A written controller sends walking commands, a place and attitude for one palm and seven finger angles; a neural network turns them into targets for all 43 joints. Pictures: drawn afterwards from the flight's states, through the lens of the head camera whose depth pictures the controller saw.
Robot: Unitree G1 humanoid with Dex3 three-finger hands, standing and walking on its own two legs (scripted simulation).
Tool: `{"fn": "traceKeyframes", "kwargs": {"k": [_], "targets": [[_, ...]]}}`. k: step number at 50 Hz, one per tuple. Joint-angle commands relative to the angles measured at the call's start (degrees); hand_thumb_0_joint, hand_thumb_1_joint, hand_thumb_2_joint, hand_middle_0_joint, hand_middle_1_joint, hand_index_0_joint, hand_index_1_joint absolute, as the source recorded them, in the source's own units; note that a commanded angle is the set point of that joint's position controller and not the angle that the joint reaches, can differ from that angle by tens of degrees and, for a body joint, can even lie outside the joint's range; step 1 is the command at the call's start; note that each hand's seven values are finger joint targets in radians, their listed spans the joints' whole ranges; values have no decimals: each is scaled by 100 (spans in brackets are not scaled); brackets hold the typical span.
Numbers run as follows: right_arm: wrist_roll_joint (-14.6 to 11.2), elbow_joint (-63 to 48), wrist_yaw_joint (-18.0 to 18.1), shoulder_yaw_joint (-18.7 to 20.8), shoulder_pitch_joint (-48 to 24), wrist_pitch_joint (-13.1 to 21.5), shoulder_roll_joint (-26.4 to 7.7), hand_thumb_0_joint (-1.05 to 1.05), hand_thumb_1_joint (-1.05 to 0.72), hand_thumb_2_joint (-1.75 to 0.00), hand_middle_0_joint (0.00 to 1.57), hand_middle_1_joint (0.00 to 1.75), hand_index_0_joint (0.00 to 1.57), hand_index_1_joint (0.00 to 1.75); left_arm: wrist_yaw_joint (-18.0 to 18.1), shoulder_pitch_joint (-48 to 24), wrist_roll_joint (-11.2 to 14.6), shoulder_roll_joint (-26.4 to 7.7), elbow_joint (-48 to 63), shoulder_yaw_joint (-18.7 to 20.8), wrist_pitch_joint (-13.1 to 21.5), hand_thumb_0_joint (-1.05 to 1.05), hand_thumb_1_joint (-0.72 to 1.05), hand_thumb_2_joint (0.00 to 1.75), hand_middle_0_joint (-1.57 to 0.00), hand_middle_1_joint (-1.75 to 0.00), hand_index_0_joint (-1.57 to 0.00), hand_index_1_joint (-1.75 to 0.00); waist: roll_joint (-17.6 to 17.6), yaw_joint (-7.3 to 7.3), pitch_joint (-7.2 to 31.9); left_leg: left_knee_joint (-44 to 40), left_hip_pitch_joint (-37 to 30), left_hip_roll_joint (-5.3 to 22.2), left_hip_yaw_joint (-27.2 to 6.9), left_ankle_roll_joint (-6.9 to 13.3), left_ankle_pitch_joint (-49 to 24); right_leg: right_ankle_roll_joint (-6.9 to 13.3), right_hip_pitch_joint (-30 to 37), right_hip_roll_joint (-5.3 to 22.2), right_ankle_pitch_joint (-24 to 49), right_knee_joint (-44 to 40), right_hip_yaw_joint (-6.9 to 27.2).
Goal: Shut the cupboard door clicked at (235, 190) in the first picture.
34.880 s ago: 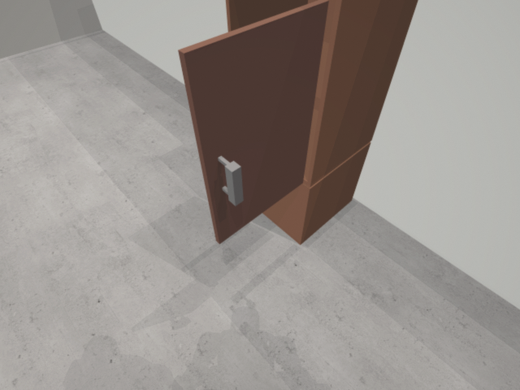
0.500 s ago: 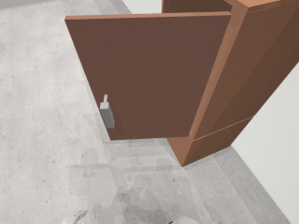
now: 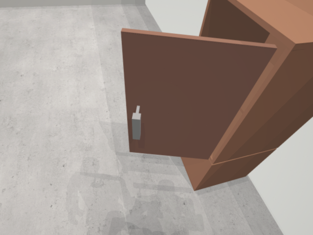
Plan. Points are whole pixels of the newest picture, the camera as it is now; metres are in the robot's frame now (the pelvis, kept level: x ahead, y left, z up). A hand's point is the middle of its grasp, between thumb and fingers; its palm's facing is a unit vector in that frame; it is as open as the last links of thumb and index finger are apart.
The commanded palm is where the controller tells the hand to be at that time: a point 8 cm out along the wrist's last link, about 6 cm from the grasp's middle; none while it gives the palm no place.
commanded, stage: come to a stop and stand still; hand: left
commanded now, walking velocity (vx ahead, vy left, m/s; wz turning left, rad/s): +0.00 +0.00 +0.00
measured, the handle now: (137, 122) +0.48 +0.11 -0.07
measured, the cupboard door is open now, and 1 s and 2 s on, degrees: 70 70 70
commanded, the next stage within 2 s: look again from close up in 0.56 s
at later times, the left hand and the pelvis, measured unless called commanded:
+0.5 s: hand out of the picture -0.02 +0.15 -0.18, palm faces +0.00 -0.99 -0.15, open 7.3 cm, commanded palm none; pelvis -0.02 -0.01 +0.01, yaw -1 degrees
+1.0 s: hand out of the picture +0.01 +0.18 -0.17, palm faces -0.01 -0.97 -0.23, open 7.4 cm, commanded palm none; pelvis +0.00 +0.00 +0.00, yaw -1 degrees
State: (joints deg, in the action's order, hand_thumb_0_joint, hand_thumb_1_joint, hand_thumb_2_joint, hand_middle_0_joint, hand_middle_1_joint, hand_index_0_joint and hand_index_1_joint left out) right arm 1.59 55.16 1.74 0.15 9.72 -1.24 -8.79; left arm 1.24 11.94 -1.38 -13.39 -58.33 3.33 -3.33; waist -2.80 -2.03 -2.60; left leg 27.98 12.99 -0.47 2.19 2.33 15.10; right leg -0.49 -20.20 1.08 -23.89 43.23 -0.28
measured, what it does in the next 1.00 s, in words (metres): steps on the spot: right foot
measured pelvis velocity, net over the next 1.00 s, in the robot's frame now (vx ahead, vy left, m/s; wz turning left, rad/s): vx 0.00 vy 0.00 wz -0.02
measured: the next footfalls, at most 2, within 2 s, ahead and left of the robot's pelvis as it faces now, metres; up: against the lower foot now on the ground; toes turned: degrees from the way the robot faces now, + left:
right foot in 0.10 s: +0.01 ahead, -0.13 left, +0.00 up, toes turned +0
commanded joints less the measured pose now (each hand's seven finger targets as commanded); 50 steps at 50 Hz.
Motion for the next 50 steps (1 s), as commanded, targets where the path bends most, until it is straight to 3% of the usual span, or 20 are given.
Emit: {"fn": "traceKeyframes", "kwargs": {"k": [1,3,4,5,6,7,8,9,18,24,32,33,34,35,36,40,42,44,46,50], "targets": [[-70,-127,73,229,208,157,-1008,0,-90,-90,20,30,20,30,-2,253,50,-205,234,-65,180,0,90,90,-20,-30,-20,-30,864,106,481,-793,-670,1354,-844,629,-3297,-43,383,28,169,-620,55],[-128,-11,68,226,260,166,-986,0,-90,-90,20,30,20,30,15,493,62,-203,74,-99,232,0,90,90,-20,-30,-20,-30,764,48,559,-628,-553,1140,-803,402,-2731,-27,982,62,1081,-1708,144],[-157,24,56,214,277,176,-900,0,-90,-90,20,30,20,30,33,623,54,-249,-14,-118,277,0,90,90,-20,-30,-20,-30,593,63,544,-562,-415,896,-739,194,-2135,55,1178,183,1704,-2155,433],[-177,47,27,202,319,182,-783,0,-90,-90,20,30,20,30,47,568,44,-346,-69,-136,312,0,90,90,-20,-30,-20,-30,423,159,351,-604,-272,679,-621,-1,-1404,173,1141,450,2022,-2296,672],[-183,101,-6,185,393,177,-709,0,-90,-90,20,30,20,30,47,432,49,-415,-51,-143,318,0,90,90,-20,-30,-20,-30,591,237,186,-829,-202,612,-659,-78,-910,245,1020,591,1875,-2307,696],[-158,152,-21,180,430,177,-715,0,-90,-90,20,30,20,30,38,439,44,-382,-110,-147,321,0,90,90,-20,-30,-20,-30,470,243,241,-805,-361,559,-616,-106,-1308,225,986,510,2073,-2179,664],[-141,242,-6,168,426,180,-732,0,-90,-90,20,30,20,30,47,512,62,-309,-197,-170,371,0,90,90,-20,-30,-20,-30,-140,238,400,-683,-583,587,-536,-111,-1383,219,976,466,2259,-2187,699],[-143,302,-6,181,516,186,-758,0,-90,-90,20,30,20,30,58,485,70,-241,-228,-195,388,0,90,90,-20,-30,-20,-30,-377,282,429,-742,-667,601,-518,-107,-1158,213,941,496,2031,-2285,688],[-108,697,-17,76,752,149,-626,0,-90,-90,20,30,20,30,59,590,72,-117,-438,-226,336,0,90,90,-20,-30,-20,-30,155,238,-414,-1215,-198,498,-527,-142,55,206,588,401,715,-2667,723],[-93,794,18,62,1007,174,-531,0,-90,-90,20,30,20,30,57,688,90,-16,-496,-214,338,0,90,90,-20,-30,-20,-30,420,209,-317,-1247,-99,517,-560,-142,76,233,732,365,846,-2606,680],[-114,869,48,63,1244,235,-424,0,-90,-90,20,30,20,30,79,748,101,85,-530,-213,374,0,90,90,-20,-30,-20,-30,308,201,-131,-1123,-167,575,-555,-129,-540,243,949,373,1344,-2483,605],[-137,514,-50,37,498,341,-618,0,-90,-90,20,30,20,30,295,1109,-3,-83,-626,-332,569,0,90,90,-20,-30,-20,-30,734,-34,-269,54,85,651,-272,-262,-993,236,703,629,2198,-2431,611],[-94,378,-88,36,881,260,-340,0,-90,-90,20,30,20,30,241,847,62,-345,-346,-273,591,0,90,90,-20,-30,-20,-30,730,321,61,-70,-16,382,-389,-245,70,389,532,732,582,-2488,906],[-61,402,-98,55,1106,249,-421,0,-90,-90,20,30,20,30,199,687,56,-299,-248,-287,581,0,90,90,-20,-30,-20,-30,581,401,56,-67,75,388,-422,-187,208,425,298,565,-70,-2315,793],[-16,387,-99,47,1251,310,-373,0,-90,-90,20,30,20,30,179,694,38,-200,-202,-281,616,0,90,90,-20,-30,-20,-30,929,373,232,-94,22,453,-504,-136,-405,455,411,497,687,-2069,633],[-78,288,-54,47,1164,350,-487,0,-90,-90,20,30,20,30,152,789,66,10,-233,-345,593,0,90,90,-20,-30,-20,-30,183,293,72,-324,112,566,-651,0,-673,357,556,310,1031,-1841,544],[-76,288,-48,36,1079,370,-509,0,-90,-90,20,30,20,30,151,811,60,-35,-213,-334,587,0,90,90,-20,-30,-20,-30,280,252,-17,-358,113,556,-613,6,-894,341,600,315,1292,-1786,550],[-91,322,-43,41,1008,362,-573,0,-90,-90,20,30,20,30,145,773,63,-67,-191,-331,565,0,90,90,-20,-30,-20,-30,27,251,-144,-434,103,545,-616,9,-753,304,536,327,1212,-1831,546],[-87,343,-48,49,933,358,-594,0,-90,-90,20,30,20,30,141,751,52,-116,-156,-324,558,0,90,90,-20,-30,-20,-30,71,238,-259,-499,87,527,-590,21,-736,298,488,329,1225,-1874,559],[-89,361,-45,62,777,365,-766,0,-90,-90,20,30,20,30,136,690,59,-264,-113,-298,540,0,90,90,-20,-30,-20,-30,46,225,-114,-546,-115,553,-548,23,-902,266,586,342,1403,-1870,574]]}}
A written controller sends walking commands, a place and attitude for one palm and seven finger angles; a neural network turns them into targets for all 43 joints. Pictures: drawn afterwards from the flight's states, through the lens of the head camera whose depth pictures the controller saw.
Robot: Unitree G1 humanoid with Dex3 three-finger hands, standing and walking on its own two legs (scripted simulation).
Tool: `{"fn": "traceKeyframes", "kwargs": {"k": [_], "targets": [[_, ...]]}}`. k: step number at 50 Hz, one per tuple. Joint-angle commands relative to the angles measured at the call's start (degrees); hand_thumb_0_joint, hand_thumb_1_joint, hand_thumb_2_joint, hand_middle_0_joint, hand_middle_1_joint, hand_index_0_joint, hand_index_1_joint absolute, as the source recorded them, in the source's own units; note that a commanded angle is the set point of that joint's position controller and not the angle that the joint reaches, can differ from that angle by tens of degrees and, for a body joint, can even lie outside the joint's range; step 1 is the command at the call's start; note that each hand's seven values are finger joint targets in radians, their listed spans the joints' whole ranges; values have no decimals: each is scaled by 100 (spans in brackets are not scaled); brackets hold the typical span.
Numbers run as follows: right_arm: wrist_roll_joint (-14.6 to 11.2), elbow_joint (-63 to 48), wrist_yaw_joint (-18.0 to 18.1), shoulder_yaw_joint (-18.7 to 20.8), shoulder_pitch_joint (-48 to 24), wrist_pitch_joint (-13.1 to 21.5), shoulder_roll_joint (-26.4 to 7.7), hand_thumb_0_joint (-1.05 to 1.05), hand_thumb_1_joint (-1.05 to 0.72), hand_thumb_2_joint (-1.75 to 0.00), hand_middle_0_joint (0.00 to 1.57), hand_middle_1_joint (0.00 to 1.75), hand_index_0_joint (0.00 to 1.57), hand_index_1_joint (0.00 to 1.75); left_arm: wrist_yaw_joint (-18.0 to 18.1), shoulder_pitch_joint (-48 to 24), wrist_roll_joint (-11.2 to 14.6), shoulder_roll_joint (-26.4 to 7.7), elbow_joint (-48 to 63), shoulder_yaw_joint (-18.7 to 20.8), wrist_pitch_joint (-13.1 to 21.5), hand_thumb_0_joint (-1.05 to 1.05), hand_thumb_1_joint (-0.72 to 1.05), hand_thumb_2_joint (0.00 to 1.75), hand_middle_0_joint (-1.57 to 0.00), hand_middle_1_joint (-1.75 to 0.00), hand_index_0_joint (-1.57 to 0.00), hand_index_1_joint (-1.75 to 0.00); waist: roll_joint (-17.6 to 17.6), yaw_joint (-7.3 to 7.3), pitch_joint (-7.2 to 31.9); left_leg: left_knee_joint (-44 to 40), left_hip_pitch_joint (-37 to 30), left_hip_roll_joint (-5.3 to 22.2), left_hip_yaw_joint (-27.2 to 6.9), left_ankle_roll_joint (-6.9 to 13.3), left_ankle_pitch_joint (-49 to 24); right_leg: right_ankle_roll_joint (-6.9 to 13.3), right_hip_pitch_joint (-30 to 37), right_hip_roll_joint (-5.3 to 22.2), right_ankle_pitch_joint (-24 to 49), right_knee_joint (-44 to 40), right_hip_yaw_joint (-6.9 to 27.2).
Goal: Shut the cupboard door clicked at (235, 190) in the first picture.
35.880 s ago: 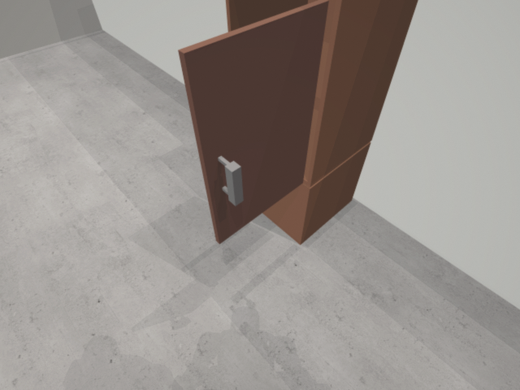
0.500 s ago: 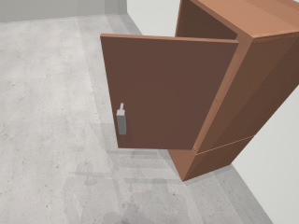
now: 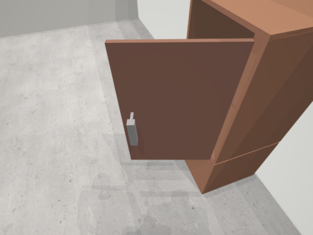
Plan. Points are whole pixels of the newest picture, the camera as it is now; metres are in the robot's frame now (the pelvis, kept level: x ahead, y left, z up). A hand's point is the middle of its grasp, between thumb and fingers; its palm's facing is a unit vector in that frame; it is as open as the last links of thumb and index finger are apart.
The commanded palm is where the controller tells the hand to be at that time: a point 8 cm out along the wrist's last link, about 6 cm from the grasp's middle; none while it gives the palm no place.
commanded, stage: look again from close up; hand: left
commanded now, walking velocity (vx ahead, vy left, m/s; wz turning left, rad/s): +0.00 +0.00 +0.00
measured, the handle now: (133, 128) +0.49 +0.12 -0.07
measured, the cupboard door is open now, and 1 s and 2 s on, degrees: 70 70 70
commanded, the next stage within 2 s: shuffle to correct the standing spot in 0.16 s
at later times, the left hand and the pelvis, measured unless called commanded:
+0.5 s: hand out of the picture +0.02 +0.17 -0.18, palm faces -0.01 -0.98 -0.20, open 7.4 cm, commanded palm none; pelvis +0.02 -0.02 +0.00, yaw -1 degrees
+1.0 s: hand out of the picture +0.06 +0.12 -0.19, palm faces +0.03 -0.99 -0.12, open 7.4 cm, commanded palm none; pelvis +0.05 -0.05 +0.00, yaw -1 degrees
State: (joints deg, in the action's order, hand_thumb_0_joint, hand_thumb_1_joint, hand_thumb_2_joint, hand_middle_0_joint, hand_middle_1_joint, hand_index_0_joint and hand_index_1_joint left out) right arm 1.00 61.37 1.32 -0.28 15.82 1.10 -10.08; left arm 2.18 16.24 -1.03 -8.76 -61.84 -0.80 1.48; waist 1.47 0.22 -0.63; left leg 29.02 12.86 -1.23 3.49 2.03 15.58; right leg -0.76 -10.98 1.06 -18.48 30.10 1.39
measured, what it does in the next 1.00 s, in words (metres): lifts its right foot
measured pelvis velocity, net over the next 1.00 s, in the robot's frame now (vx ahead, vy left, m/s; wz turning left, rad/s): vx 0.05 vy -0.05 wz -0.01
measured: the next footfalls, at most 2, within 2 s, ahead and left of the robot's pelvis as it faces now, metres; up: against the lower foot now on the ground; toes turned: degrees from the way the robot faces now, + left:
right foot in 1.20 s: +0.10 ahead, -0.26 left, +0.00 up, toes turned -2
left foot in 1.48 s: +0.09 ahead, -0.02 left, +0.00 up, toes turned +5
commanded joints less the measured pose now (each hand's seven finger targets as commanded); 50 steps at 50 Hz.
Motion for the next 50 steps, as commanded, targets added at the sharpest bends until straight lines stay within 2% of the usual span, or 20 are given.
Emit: {"fn": "traceKeyframes", "kwargs": {"k": [1,13,17,23,26,28,29,30,31,32,33,36,38,39,40,41,42,44,47,50], "targets": [[-33,-263,-2,108,120,138,-635,0,-90,-90,20,30,20,30,37,242,18,-771,259,128,66,0,90,90,-20,-30,-20,-30,-338,-18,-307,-653,-70,628,-661,63,-972,292,-266,372,933,-581,379],[-28,-198,6,139,-360,133,-941,0,-90,-90,20,30,20,30,-8,-6,20,-1111,290,163,39,0,90,90,-20,-30,-20,-30,-114,-39,-5,-656,-397,689,-618,37,-1344,270,-56,442,1447,-672,421],[5,-103,14,104,-261,55,-732,0,-90,-90,20,30,20,30,-30,196,1,-801,154,110,-81,0,90,90,-20,-30,-20,-30,-139,-17,-194,-715,-296,785,-666,46,-690,221,-226,305,713,-593,235],[53,-252,111,319,-106,-24,-1102,0,-90,-90,20,30,20,30,-154,330,-80,-793,402,246,-217,0,90,90,-20,-30,-20,-30,386,-11,-365,-961,-240,1471,-1394,461,-296,228,-860,-16,-27,145,-167],[59,-331,151,364,-70,-30,-1053,0,-90,-90,20,30,20,30,-194,524,-82,-757,465,307,-211,0,90,90,-20,-30,-20,-30,261,-76,-182,-572,-38,1477,-1279,490,-681,278,-601,0,142,-15,-100],[54,-411,164,348,-192,-12,-885,0,-90,-90,20,30,20,30,-189,803,-75,-843,426,364,-186,0,90,90,-20,-30,-20,-30,-288,-163,-10,243,451,979,-577,212,-651,435,-16,275,891,-420,438],[33,-455,165,312,-224,3,-686,0,-90,-90,20,30,20,30,-166,958,-83,-970,386,407,-165,0,90,90,-20,-30,-20,-30,-994,-191,122,946,814,582,-1,26,-236,602,383,687,1587,-738,977],[24,-542,157,265,-347,-1,-470,0,-90,-90,20,30,20,30,-138,1099,-83,-1087,354,444,-158,0,90,90,-20,-30,-20,-30,-1563,-273,-9,1596,1479,191,252,-121,1018,951,694,1080,2601,-941,1514],[17,-611,176,253,-575,-13,-376,0,-90,-90,20,30,20,30,-105,1325,-102,-1043,323,437,-152,0,90,90,-20,-30,-20,-30,-1562,-423,-96,2261,1865,188,130,-125,1835,1336,837,1381,3627,-971,1755],[5,-631,184,269,-611,7,-371,0,-90,-90,20,30,20,30,-67,1287,-128,-939,339,430,-164,0,90,90,-20,-30,-20,-30,-1217,-379,-137,2721,2066,253,4,-115,1895,1610,960,1407,4335,-803,1639],[-15,-611,177,285,-624,20,-338,0,-90,-90,20,30,20,30,-40,1185,-133,-884,370,439,-168,0,90,90,-20,-30,-20,-30,-861,-332,-80,2765,2098,286,6,-133,1839,1666,1113,1249,4875,-598,1363],[-29,-554,168,261,-454,17,-176,0,-90,-90,20,30,20,30,1,910,-152,-854,476,439,-214,0,90,90,-20,-30,-20,-30,-802,-138,-23,1743,1444,288,200,-159,1315,1463,721,935,4615,-440,927],[-10,-353,200,250,99,9,-191,0,-90,-90,20,30,20,30,-33,664,-74,-827,555,426,-269,0,90,90,-20,-30,-20,-30,-602,168,169,249,182,224,286,-136,-52,1047,141,510,3940,17,560],[17,-171,234,296,635,41,-402,0,-90,-90,20,30,20,30,-54,652,-41,-751,556,415,-270,0,90,90,-20,-30,-20,-30,-327,394,405,-507,-931,667,-123,12,-1138,721,-457,336,3119,781,401],[83,-137,269,411,936,70,-1054,0,-90,-90,20,30,20,30,-97,983,10,-447,570,399,-274,0,90,90,-20,-30,-20,-30,1266,359,661,-756,-1687,2416,-2228,752,-2899,248,-1620,-244,339,2158,-140],[32,-231,265,440,1076,8,-1212,0,-90,-90,20,30,20,30,-87,962,-63,-663,727,406,-264,0,90,90,-20,-30,-20,-30,1089,393,610,-863,-1463,3247,-2884,1423,-3585,199,-1900,-194,-1599,3189,7],[51,-188,297,393,901,7,-1130,0,-90,-90,20,30,20,30,-65,514,-115,-715,706,469,-329,0,90,90,-20,-30,-20,-30,707,371,154,-964,-800,3088,-2665,1391,-3598,146,-2104,-163,-1417,3732,307],[70,-328,293,296,291,52,-801,0,-90,-90,20,30,20,30,-134,427,-131,-570,667,507,-378,0,90,90,-20,-30,-20,-30,585,48,-463,-1048,-10,2522,-1821,1133,-3288,35,-2210,45,-732,4090,272],[79,-425,261,311,76,88,-735,0,-90,-90,20,30,20,30,-201,567,-98,-349,573,472,-466,0,90,90,-20,-30,-20,-30,565,-110,-253,-1042,304,1952,-898,837,-3188,-54,-1748,108,-147,3818,14],[103,-455,196,395,132,24,-883,0,-90,-90,20,30,20,30,-219,350,-81,-294,665,446,-517,0,90,90,-20,-30,-20,-30,756,-35,-152,-1098,186,1733,-696,734,-2518,-134,-1629,134,-39,2998,-281]]}}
